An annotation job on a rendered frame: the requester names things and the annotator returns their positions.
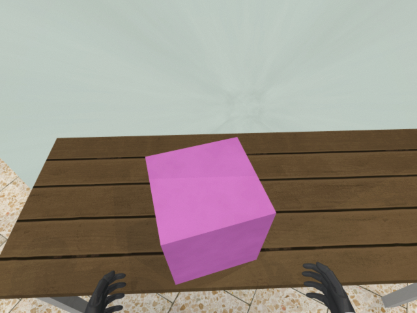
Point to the robot right hand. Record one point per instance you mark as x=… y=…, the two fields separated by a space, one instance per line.
x=335 y=297

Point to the table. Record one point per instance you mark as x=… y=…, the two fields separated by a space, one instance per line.
x=346 y=199

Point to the carton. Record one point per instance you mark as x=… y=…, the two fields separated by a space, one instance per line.
x=211 y=209

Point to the robot left hand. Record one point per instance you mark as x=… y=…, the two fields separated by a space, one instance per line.
x=100 y=299

